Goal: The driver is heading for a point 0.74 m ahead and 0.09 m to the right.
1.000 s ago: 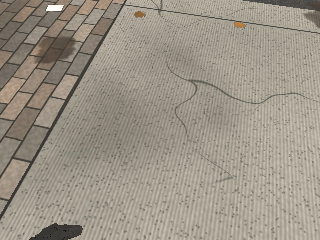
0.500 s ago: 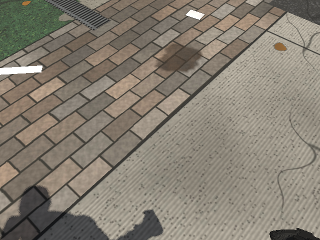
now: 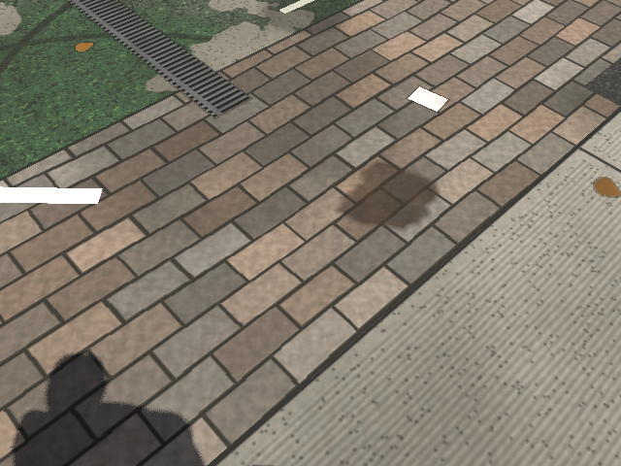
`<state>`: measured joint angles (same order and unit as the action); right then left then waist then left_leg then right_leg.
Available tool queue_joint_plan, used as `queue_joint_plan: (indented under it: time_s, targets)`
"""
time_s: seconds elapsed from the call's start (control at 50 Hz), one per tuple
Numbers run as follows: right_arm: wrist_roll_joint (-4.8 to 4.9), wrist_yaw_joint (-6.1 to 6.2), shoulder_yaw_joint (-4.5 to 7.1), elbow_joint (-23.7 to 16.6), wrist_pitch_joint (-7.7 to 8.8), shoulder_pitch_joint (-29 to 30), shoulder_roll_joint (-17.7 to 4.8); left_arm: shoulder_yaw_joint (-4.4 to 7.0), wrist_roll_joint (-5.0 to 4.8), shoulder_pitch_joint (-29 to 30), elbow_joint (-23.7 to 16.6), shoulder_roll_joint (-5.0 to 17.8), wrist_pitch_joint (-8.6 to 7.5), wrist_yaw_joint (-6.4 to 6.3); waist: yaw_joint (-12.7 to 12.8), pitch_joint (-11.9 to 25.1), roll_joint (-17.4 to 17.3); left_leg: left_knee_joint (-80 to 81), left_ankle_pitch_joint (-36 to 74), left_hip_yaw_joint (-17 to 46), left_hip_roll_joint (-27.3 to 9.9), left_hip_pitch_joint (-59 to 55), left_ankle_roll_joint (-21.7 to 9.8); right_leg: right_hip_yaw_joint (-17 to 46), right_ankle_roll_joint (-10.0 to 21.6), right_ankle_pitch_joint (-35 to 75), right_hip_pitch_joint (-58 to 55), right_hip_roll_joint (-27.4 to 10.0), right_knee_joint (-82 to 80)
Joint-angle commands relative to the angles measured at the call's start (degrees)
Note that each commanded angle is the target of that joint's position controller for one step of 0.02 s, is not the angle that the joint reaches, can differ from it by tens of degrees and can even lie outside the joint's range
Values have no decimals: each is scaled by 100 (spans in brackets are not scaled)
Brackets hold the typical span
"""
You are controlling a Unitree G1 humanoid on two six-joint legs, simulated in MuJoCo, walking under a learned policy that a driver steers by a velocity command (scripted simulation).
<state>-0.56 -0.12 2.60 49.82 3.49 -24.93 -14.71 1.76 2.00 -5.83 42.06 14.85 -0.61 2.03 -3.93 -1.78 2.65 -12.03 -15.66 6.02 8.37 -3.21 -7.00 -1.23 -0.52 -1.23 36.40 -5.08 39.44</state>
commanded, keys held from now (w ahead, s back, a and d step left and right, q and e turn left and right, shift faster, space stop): w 0.64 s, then w+e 0.18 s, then e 0.12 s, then no key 0.06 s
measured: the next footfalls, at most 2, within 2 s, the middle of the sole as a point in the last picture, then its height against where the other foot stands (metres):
right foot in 0.12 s outside the picture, level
left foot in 0.62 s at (257, 446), level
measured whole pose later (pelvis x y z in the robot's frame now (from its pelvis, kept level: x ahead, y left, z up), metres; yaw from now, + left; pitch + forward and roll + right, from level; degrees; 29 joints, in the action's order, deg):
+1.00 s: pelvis +0.54 +0.01 +0.00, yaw -7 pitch +0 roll +1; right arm -0.7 1.1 1.6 55.7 5.2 -20.2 -11.9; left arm 2.8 1.6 -9.2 50.0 13.9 -0.4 1.9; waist -1.0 -3.9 2.3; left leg -15.2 -14.5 -11.9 2.3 0.9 -3.7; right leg -2.2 1.8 -3.4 34.5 -3.6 44.1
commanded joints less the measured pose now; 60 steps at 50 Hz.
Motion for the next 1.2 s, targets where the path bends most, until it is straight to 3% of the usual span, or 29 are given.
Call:
queue_joint_plan:
  time_s: [0.02, 0.06, 0.1, 0.12, 0.14, 0.16, 0.18, 0.2, 0.24, 0.3, 0.42, 0.52, 0.58, 0.62, 0.64, 0.66, 0.68, 0.72, 0.76, 0.84, 0.94, 1.02, 1.08, 1.1, 1.12, 1.14, 1.16, 1.18, 1.2]
  targets:
    - [-48, 85, 180, -59, 59, -382, -891, 81, -31, 897, -657, 450, -159, 14, -86, -340, -603, -64, 3331, 760, -1804, -188, -464, -113, 211, -116, 131, 211, -456]
    - [-64, 123, 181, -31, 72, -166, -976, 118, -39, 427, -529, 527, -198, -21, 209, -235, -666, -445, 4431, 618, -1811, -135, -295, -183, 417, -528, -718, 450, -772]
    - [-79, 105, 189, 19, 81, -10, -1068, 231, -47, -925, -88, 726, -263, -154, 828, 484, -543, -1992, 5570, 330, -1541, 41, -117, -322, 662, -669, -2436, 777, -1167]
    - [-49, 86, 134, -62, 112, 9, -924, 316, 50, -1862, 108, 996, -314, -244, 1219, 1104, -275, -3400, 4294, 188, -1310, 946, -36, 453, 909, -966, -3890, 12, -1246]
    - [167, 49, 39, -184, 124, -603, -402, 494, 170, -2370, 141, 1693, -313, -268, 1052, 1884, 1001, -5713, 988, -308, -257, 2769, 275, 3202, 1681, -1499, -5413, -1656, -1570]
    - [-20, 63, 99, -99, 123, -536, -733, 430, -41, -2043, 222, 1354, -246, -182, 859, 1728, 774, -6325, -1201, 110, -98, 3469, 194, 4403, 1804, -1386, -5064, -1841, -2277]
    - [-81, 50, 119, -150, 98, -125, -770, 348, -133, -1418, 139, 1000, -229, -155, 608, 753, 260, -6386, -784, 157, -496, 3711, 179, 3486, 1725, -1713, -4171, -1666, -2331]
    - [-102, 5, 75, -203, 102, 220, -700, 265, -122, -1074, 110, 656, -254, -125, 559, 305, -153, -6074, -448, 71, -732, 3663, 183, 2765, 1597, -1455, -3503, -1395, -2513]
    - [-165, -66, 45, -232, -1, 334, -563, 175, -107, -957, 256, 435, -319, -145, 323, -24, 62, -5499, -251, -105, -1029, 3337, 252, 1804, 1297, -720, -2770, -892, -2807]
    - [-193, -146, -7, -193, -110, 360, -398, 196, -150, -1252, 503, 541, -457, -114, 235, 16, 133, -5149, 14, -345, -1141, 3324, 398, 1249, 1340, 175, -2655, -721, -3033]
    - [-141, -210, -145, -631, -95, 1872, -197, 193, -191, -1690, 847, 564, -476, -93, 515, -255, 113, -3187, 1307, -804, -1320, 3706, 646, 451, 1168, 787, -2871, -335, -3266]
    - [-106, -184, -164, -805, -66, 2564, -260, 203, -146, -2094, 1102, 673, -450, -149, 708, -264, 131, -2225, 1466, -935, -1139, 3431, 513, 449, 1085, 1335, -3513, -609, -2992]
    - [-130, -137, -100, -764, -17, 2367, -392, 220, -98, -2003, 1182, 757, -400, -212, 517, -178, 173, -1875, 802, -954, -947, 2987, 269, 452, 990, 2348, -3947, -779, -2412]
    - [-204, -55, 26, -291, 82, 1013, -591, 197, -107, -1923, 1216, 731, -358, -225, -70, 534, -34, -1338, 776, -1020, -709, 1243, -16, 145, 804, 3040, -3679, -478, -793]
    - [-329, 21, 150, -79, 128, -38, -995, 126, -142, -1855, 1030, 551, -374, -217, -463, 1252, -506, -1264, 342, 121, -1771, -229, -343, -69, 681, 1555, -2637, -219, 786]
    - [-336, 48, 309, -27, 79, -289, -1544, -2, -323, -2529, 904, -60, -371, -178, -171, 1869, -1899, -689, -66, 2803, -3359, -1602, -1095, -373, 443, -2448, -595, 847, 2821]
    - [-106, 18, 258, -79, 17, 46, -1191, 184, -156, -2147, 1018, 662, -314, -248, -181, 1502, -930, -446, -216, 2947, -3199, -1129, -980, 382, 540, -2779, -94, 663, 3274]
    - [-95, -8, 97, -143, 76, 864, -578, 173, -194, -1621, 923, 475, -341, -190, 160, 370, -549, -101, 540, 1342, -2701, 219, -607, 497, 570, -1903, -180, 201, 2891]
    - [-72, 37, 24, -51, 160, 1027, -323, 175, -65, -1692, 1021, 352, -197, -121, 417, 93, -720, 209, 955, 460, -2284, 895, -245, 460, 462, -1606, -599, 32, 2507]
    - [-11, 61, 61, 121, 331, 792, -445, 194, -38, -1355, 926, 206, -10, -11, 543, -99, -605, 463, 1990, -339, -2224, 1037, -217, 341, 291, -1082, -337, -1, 2344]
    - [-5, 131, 29, 207, 265, 752, -401, 107, -61, -579, 594, -17, -7, -1, 519, -199, -745, -23, 4228, -1534, -1919, 1126, -93, -189, 168, -209, -508, 162, 855]
    - [-17, 175, 37, 450, 175, 348, -467, 41, -5, -303, 509, -58, -36, -39, 323, -26, -837, -523, 4809, -1592, -2021, 621, -111, -430, 351, -46, -986, 454, -182]
    - [-16, 230, 87, 531, 85, 428, -563, 107, 52, -817, 664, 161, -115, -113, 539, 178, -890, -1454, 5357, -1451, -2160, 298, -71, -396, 644, -564, -1523, 666, -659]
    - [11, 233, 93, 539, 43, 493, -568, 153, 92, -1265, 832, 241, -193, -139, 759, 375, -670, -2197, 4972, -1511, -2030, 338, 36, -370, 743, -166, -2061, 754, -1216]
    - [39, 224, 93, 502, 27, 383, -570, 234, 139, -1626, 937, 548, -292, -176, 901, 711, -203, -3208, 3698, -1651, -1729, 810, 250, 62, 891, 1930, -2942, 304, -1552]
    - [160, 207, -37, 341, 14, -98, -35, 367, 149, -1883, 919, 1112, -311, -233, 765, 1535, 938, -5075, -339, -1727, -968, 2283, 462, 1697, 1755, 5605, -4658, -1448, -895]
    - [174, 190, -5, 528, -128, -284, -154, 272, -215, -1876, 957, 795, -241, -251, 726, 2352, 635, -5650, -2022, -739, -622, 2357, 575, 2374, 2405, 5939, -4656, -1917, -1181]
    - [70, 177, 31, 539, -225, -17, -240, 216, -282, -1403, 870, 627, -179, -266, 601, 1740, 233, -5688, -1938, -443, -854, 2452, 606, 1932, 2317, 4621, -3958, -1688, -1535]
    - [-20, 169, 20, 487, -255, 375, -155, 139, -227, -972, 835, 387, -133, -305, 536, 950, 138, -5478, -1780, -440, -933, 2670, 620, 1676, 2103, 3446, -3284, -1424, -1862]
